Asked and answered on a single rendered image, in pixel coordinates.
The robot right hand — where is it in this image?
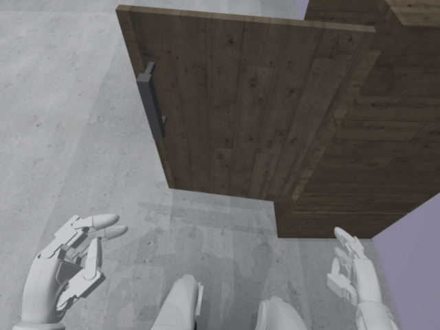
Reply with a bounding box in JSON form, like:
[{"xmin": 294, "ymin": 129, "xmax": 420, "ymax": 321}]
[{"xmin": 327, "ymin": 227, "xmax": 384, "ymax": 307}]

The cupboard door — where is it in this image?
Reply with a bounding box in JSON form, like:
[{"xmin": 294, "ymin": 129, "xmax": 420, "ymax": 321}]
[{"xmin": 115, "ymin": 4, "xmax": 376, "ymax": 204}]

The robot left hand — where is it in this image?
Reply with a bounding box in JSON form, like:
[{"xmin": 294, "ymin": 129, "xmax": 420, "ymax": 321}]
[{"xmin": 21, "ymin": 214, "xmax": 128, "ymax": 324}]

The handle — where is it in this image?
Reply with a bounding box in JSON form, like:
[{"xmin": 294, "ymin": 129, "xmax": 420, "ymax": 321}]
[{"xmin": 136, "ymin": 62, "xmax": 167, "ymax": 140}]

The robot left thigh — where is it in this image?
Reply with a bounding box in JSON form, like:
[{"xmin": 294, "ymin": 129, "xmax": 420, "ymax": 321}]
[{"xmin": 150, "ymin": 278, "xmax": 204, "ymax": 330}]

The robot thigh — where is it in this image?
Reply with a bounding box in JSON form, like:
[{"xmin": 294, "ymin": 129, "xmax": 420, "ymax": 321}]
[
  {"xmin": 150, "ymin": 278, "xmax": 204, "ymax": 330},
  {"xmin": 256, "ymin": 299, "xmax": 308, "ymax": 330}
]

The robot right thigh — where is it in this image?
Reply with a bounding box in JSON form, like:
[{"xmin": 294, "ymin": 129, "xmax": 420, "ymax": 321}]
[{"xmin": 256, "ymin": 299, "xmax": 308, "ymax": 330}]

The robot right forearm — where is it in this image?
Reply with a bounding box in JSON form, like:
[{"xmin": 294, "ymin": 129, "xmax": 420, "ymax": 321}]
[{"xmin": 355, "ymin": 301, "xmax": 399, "ymax": 330}]

